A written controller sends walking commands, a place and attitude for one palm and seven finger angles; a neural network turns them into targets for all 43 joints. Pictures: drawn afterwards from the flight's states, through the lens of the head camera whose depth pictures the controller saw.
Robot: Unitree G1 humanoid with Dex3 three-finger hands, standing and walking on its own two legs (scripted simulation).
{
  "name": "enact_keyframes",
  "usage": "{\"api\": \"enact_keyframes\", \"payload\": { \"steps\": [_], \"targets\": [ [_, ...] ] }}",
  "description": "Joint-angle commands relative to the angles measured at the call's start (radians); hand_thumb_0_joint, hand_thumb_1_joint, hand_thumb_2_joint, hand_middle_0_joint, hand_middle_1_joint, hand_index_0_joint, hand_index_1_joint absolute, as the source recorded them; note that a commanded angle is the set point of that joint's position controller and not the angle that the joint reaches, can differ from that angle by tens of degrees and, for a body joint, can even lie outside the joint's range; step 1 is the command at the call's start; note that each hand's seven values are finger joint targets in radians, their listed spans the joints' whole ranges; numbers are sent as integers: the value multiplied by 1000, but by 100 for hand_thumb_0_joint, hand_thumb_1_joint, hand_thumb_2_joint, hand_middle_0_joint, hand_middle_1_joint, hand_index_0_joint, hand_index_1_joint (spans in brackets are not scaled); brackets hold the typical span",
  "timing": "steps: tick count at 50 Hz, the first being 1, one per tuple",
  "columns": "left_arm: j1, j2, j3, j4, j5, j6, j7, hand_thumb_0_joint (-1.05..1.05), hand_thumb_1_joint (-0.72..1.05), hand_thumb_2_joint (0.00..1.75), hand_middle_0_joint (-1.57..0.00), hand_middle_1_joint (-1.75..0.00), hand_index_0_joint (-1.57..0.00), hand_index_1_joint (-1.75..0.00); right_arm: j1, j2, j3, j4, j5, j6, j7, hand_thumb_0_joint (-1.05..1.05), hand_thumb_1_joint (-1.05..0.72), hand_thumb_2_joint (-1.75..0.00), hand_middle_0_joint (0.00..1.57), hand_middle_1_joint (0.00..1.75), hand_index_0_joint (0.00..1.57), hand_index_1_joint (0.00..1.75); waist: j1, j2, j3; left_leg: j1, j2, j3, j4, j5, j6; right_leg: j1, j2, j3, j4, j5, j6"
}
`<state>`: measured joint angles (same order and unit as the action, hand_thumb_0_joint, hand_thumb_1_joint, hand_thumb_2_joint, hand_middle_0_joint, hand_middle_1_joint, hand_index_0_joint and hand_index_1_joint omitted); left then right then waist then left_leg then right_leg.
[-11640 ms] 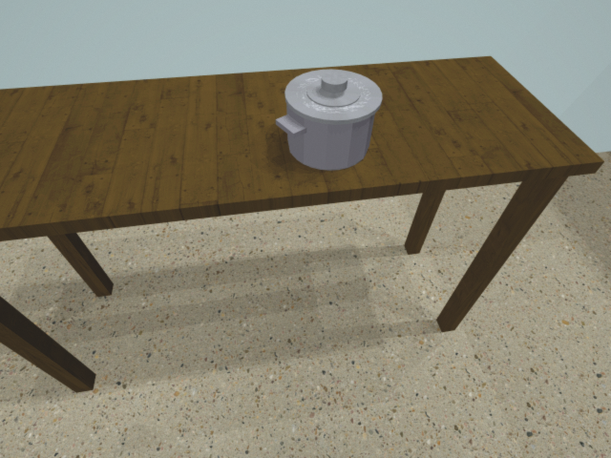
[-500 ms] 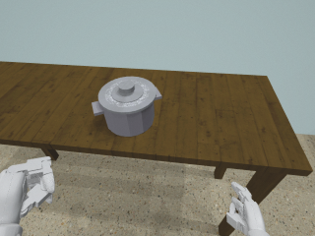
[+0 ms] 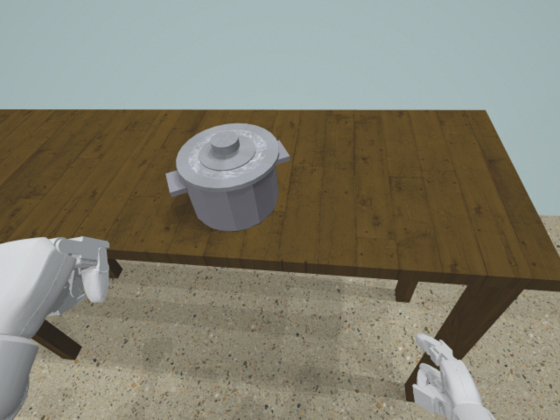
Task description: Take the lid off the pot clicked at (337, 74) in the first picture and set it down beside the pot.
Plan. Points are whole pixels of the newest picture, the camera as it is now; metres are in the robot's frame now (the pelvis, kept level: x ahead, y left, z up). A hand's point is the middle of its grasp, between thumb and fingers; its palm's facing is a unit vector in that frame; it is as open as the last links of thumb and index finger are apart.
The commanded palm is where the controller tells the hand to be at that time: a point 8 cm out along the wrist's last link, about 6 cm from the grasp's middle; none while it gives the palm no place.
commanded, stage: reach forward and open the fingers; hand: left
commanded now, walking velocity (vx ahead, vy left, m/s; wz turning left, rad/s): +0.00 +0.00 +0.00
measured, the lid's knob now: (225, 142) +0.48 +0.16 +0.15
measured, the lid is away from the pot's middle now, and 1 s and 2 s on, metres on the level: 0.00 0.00 0.00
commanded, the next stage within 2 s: move the open hand above the knob in 0.90 s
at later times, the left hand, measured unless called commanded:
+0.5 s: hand (72, 258) +0.22 +0.26 +0.19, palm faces -0.12 +0.04 -0.99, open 6.4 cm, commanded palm +0.20 +0.25 +0.25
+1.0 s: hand (82, 205) +0.27 +0.25 +0.22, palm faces -0.03 +0.04 -1.00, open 10.0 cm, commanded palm +0.24 +0.25 +0.29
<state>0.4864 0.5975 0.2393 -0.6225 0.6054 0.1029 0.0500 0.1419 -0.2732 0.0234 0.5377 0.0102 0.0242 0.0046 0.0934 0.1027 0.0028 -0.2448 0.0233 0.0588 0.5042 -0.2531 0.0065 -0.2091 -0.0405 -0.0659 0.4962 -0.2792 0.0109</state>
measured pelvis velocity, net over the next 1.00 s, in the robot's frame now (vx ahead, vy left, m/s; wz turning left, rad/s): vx -0.04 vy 0.01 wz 0.03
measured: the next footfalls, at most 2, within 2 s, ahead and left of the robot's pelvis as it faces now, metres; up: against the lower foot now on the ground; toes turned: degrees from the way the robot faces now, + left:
none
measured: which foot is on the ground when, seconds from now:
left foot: down 0.00-1.00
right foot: down 0.00-1.00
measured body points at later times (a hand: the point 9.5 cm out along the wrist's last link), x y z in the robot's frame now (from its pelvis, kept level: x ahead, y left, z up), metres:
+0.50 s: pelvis -0.02 -0.01 +0.00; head -0.01 -0.06 +0.45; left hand +0.23 +0.25 +0.24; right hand +0.21 -0.22 -0.09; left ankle +0.01 +0.11 -0.74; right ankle -0.01 -0.13 -0.74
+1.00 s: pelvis -0.04 +0.01 +0.00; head -0.04 -0.05 +0.45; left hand +0.27 +0.25 +0.28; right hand +0.19 -0.20 -0.09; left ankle +0.01 +0.11 -0.74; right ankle -0.01 -0.13 -0.74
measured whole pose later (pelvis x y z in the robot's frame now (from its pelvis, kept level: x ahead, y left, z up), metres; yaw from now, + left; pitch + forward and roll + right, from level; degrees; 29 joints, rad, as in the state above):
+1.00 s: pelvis -0.04 +0.01 +0.00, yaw +1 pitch -2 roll +0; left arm -0.31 0.75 0.04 -0.14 0.72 0.10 -0.45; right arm 0.12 -0.29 0.05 0.55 0.07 0.01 0.00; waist 0.07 0.13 0.02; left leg -0.25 -0.01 0.04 0.43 -0.16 0.02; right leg -0.22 -0.07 -0.08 0.47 -0.21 0.02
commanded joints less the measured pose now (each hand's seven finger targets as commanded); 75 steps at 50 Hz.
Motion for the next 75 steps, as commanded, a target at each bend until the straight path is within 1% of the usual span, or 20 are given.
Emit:
{"api": "enact_keyframes", "payload": {
  "steps": [1,4,8,12,13,16,18,27,30,41,43,48,54,57,59,63,66,69,72,75],
  "targets": [
    [-145,275,126,-47,116,36,-73,0,55,113,-121,-111,-121,-111,-185,-103,-42,-174,27,-20,-5,0,-90,-90,20,30,20,30,6,-56,-169,35,-17,-46,-82,194,14,18,33,11,-77,133,-16],
    [-218,324,121,-45,98,19,-171,0,45,119,-118,-100,-118,-100,-189,-105,-43,-165,37,-39,-7,0,-90,-90,20,30,20,30,0,-59,-214,64,-33,-51,-71,248,25,47,28,12,-84,219,-5],
    [-303,394,153,24,76,10,-275,0,31,128,-114,-86,-114,-86,-203,-111,-38,-158,46,-61,-14,0,-90,-90,20,30,20,30,-7,-85,-177,88,-42,-62,-63,284,32,40,36,14,-104,286,3],
    [-458,435,140,107,61,-19,-366,0,18,136,-109,-72,-109,-72,-174,-117,-39,-144,42,-66,-35,0,-90,-90,20,30,20,30,-14,-86,-167,93,-54,-59,-89,251,38,31,26,3,-133,252,17],
    [-450,432,141,92,58,-21,-381,0,15,138,-108,-68,-108,-68,-196,-116,-37,-158,47,-78,-27,0,-90,-90,20,30,20,30,-16,-51,-181,123,-58,-61,-67,274,40,30,38,12,-123,281,9],
    [-553,426,115,114,48,-58,-412,0,6,145,-104,-58,-104,-58,-172,-112,-36,-148,40,-78,-36,0,-90,-90,20,30,20,30,-18,-61,-180,122,-62,-58,-96,235,39,22,32,-3,-147,218,17],
    [-559,458,154,130,57,-67,-410,0,-1,149,-101,-51,-101,-51,-184,-114,-36,-158,45,-91,-30,0,-90,-90,20,30,20,30,-11,-49,-185,139,-62,-62,-84,239,39,23,44,7,-142,219,6],
    [-772,433,75,203,76,-56,-419,0,-27,157,-90,-19,-90,-19,-184,-113,-35,-160,46,-87,-22,0,-90,-90,20,30,20,30,-4,-32,-195,113,-65,-63,-134,177,31,33,36,-2,-142,126,0],
    [-821,466,93,225,90,-41,-422,0,-36,161,-86,-8,-86,-8,-187,-115,-35,-165,49,-84,-15,0,-90,-90,20,30,20,30,2,-39,-217,110,-63,-62,-136,166,30,47,36,2,-130,108,-6],
    [-1045,433,9,306,121,-10,-446,0,-36,160,-86,-8,-86,-8,-194,-115,-28,-160,57,-77,-15,0,-90,-90,20,30,20,30,-15,-37,-201,102,-55,-72,-156,70,29,-8,42,0,-118,12,-14],
    [-1058,446,29,294,121,-7,-440,0,-36,160,-86,-8,-86,-8,-200,-115,-27,-167,62,-88,-11,0,-90,-90,20,30,20,30,-18,-6,-230,130,-62,-74,-124,114,33,-5,51,8,-102,49,-27],
    [-1115,437,10,358,127,10,-455,0,-36,161,-86,-8,-86,-8,-194,-118,-23,-160,63,-81,-9,0,-90,-90,20,30,20,30,-25,-34,-233,126,-60,-71,-117,127,33,-9,50,6,-101,66,-28],
    [-1169,372,-74,376,141,31,-489,0,-36,161,-86,-8,-86,-8,-195,-107,-17,-154,59,-65,0,0,-90,-90,20,30,20,30,-28,-48,-263,116,-64,-65,-130,140,32,9,40,-2,-97,83,-25],
    [-1250,420,-50,417,157,40,-488,0,-36,161,-86,-8,-86,-8,-188,-118,-19,-144,61,-55,-9,0,-90,-90,20,30,20,30,-32,-66,-222,95,-62,-63,-132,120,35,-7,38,1,-108,70,-22],
    [-1293,440,-45,456,166,45,-491,0,-36,161,-86,-8,-86,-8,-180,-118,-15,-140,59,-53,-9,0,-90,-90,20,30,20,30,-35,-56,-264,102,-65,-62,-129,131,34,14,38,4,-100,78,-28],
    [-1311,367,-100,461,152,49,-497,0,-36,161,-86,-8,-86,-8,-185,-116,-19,-152,69,-61,-7,0,-90,-90,20,30,20,30,-50,-38,-278,145,-71,-68,-96,178,40,-1,43,7,-88,135,-35],
    [-1371,379,-118,498,173,61,-511,0,-36,161,-86,-8,-86,-8,-181,-118,-21,-143,65,-48,-9,0,-90,-90,20,30,20,30,-44,-63,-266,117,-71,-64,-119,152,40,10,33,6,-96,116,-29],
    [-1415,402,-105,450,180,64,-516,0,-36,161,-86,-8,-86,-8,-177,-111,-19,-146,60,-49,-1,0,-90,-90,20,30,20,30,-39,-32,-361,151,-76,-66,-106,239,40,64,32,9,-71,195,-35],
    [-1417,359,-140,549,185,86,-523,0,-36,161,-86,-8,-86,-8,-169,-118,-22,-136,65,-31,-2,0,-90,-90,20,30,20,30,-50,-76,-261,115,-70,-63,-115,196,39,11,32,2,-86,165,-31],
    [-1424,366,-133,520,187,89,-528,0,-36,161,-86,-8,-86,-8,-169,-118,-26,-150,68,-29,4,0,-90,-90,20,30,20,30,-44,-78,-310,129,-72,-56,-106,236,42,47,29,8,-76,212,-34]
  ]
}}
